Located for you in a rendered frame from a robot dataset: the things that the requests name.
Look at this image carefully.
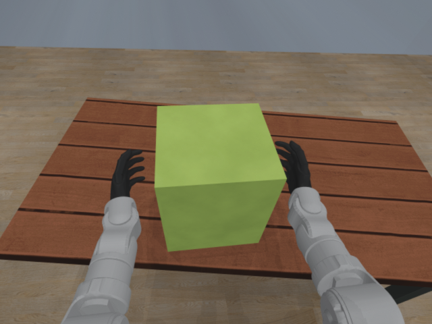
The table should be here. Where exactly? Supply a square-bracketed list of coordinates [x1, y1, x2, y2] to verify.
[0, 97, 432, 304]

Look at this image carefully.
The right robot upper arm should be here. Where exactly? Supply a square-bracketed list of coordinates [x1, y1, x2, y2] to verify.
[320, 283, 403, 324]

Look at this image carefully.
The robot right hand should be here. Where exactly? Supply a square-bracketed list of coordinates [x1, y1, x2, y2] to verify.
[275, 140, 312, 194]

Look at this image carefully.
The robot left hand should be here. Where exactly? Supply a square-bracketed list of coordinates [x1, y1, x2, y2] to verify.
[110, 149, 145, 200]

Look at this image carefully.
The right robot forearm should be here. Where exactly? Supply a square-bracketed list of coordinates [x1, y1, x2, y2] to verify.
[288, 187, 405, 324]

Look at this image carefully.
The carton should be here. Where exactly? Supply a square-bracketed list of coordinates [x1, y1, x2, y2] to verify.
[155, 103, 287, 252]

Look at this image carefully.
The left robot forearm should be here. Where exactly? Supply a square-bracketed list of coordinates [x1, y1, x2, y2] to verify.
[61, 196, 141, 324]

